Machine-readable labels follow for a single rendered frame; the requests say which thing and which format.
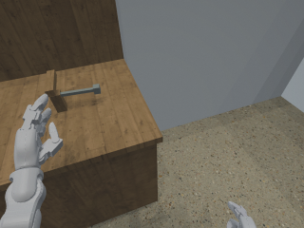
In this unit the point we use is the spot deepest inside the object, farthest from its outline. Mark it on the right robot hand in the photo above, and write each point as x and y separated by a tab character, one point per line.
244	221

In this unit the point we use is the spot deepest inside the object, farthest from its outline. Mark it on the counter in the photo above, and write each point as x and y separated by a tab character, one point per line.
108	164

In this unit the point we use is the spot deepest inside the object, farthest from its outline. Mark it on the left robot forearm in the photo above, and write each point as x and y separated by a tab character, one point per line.
24	198

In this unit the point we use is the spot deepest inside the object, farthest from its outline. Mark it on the left robot hand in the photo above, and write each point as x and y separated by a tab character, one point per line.
27	142

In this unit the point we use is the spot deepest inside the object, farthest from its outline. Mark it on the tap lever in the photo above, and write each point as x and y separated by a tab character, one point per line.
95	88

